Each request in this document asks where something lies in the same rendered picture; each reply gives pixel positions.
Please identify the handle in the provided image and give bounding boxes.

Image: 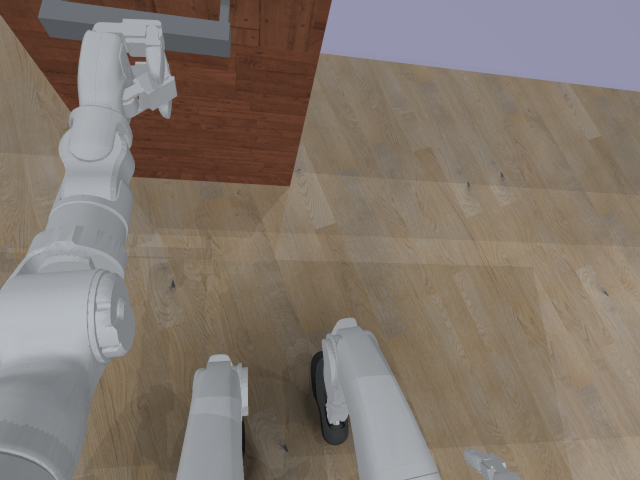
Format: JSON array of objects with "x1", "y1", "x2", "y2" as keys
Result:
[
  {"x1": 38, "y1": 0, "x2": 231, "y2": 58},
  {"x1": 129, "y1": 60, "x2": 237, "y2": 97}
]

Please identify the robot right shin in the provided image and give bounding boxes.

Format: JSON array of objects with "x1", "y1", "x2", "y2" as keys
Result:
[{"x1": 324, "y1": 318, "x2": 379, "y2": 424}]

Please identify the drawer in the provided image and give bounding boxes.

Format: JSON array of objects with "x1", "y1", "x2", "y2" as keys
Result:
[{"x1": 0, "y1": 0, "x2": 318, "y2": 52}]

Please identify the robot left forearm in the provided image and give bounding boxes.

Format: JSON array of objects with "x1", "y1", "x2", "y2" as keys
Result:
[{"x1": 0, "y1": 105, "x2": 135, "y2": 294}]

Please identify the cabinet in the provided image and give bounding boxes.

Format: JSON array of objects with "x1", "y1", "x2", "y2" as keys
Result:
[{"x1": 1, "y1": 0, "x2": 332, "y2": 186}]

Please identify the right robot hand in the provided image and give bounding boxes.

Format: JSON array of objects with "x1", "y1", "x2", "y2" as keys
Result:
[{"x1": 463, "y1": 448, "x2": 523, "y2": 480}]

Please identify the robot left upper arm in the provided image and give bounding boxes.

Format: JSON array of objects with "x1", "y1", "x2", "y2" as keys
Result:
[{"x1": 0, "y1": 269, "x2": 135, "y2": 480}]

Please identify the left robot hand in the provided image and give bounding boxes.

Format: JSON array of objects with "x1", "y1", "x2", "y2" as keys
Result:
[{"x1": 77, "y1": 19, "x2": 177, "y2": 124}]

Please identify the robot right thigh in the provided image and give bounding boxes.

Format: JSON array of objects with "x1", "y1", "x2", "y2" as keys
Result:
[{"x1": 322, "y1": 326, "x2": 441, "y2": 480}]

